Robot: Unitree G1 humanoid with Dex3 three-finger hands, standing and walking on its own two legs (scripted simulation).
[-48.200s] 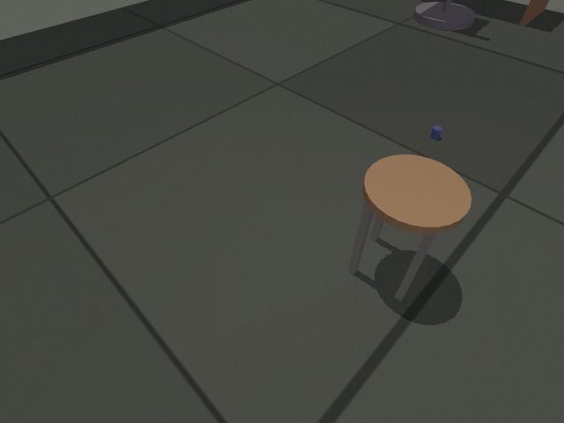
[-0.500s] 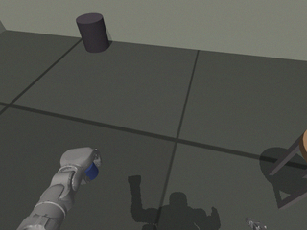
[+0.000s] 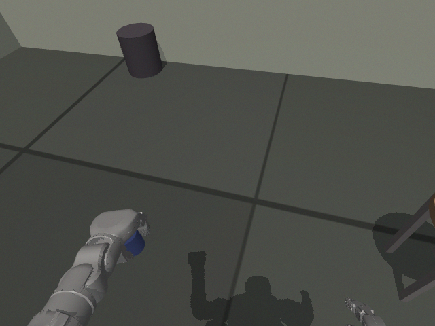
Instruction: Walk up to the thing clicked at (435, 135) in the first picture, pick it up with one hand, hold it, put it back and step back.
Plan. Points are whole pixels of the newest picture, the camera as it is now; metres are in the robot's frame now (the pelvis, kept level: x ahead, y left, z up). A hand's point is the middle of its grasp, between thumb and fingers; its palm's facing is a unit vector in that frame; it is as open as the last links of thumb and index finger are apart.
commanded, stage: hold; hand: left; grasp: from above
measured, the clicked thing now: (129, 240) +0.32 +0.22 -0.06
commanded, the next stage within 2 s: crouch in 0.78 s
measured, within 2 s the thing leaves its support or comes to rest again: neither
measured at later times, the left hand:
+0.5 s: hand (124, 247) +0.29 +0.22 -0.03, palm faces -0.43 -0.06 -0.90, open 7.4 cm
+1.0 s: hand (124, 249) +0.29 +0.22 -0.04, palm faces -0.43 -0.05 -0.90, open 7.3 cm
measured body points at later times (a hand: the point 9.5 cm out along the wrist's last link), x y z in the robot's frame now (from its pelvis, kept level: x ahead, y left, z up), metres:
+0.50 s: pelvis +0.00 +0.00 +0.00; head +0.01 -0.02 +0.45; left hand +0.31 +0.22 +0.02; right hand +0.15 -0.25 -0.11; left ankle +0.02 +0.11 -0.73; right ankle +0.00 -0.13 -0.73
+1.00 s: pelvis +0.00 +0.00 +0.00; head +0.01 -0.02 +0.45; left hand +0.31 +0.22 +0.01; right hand +0.14 -0.26 -0.11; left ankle +0.02 +0.11 -0.73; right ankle +0.00 -0.13 -0.73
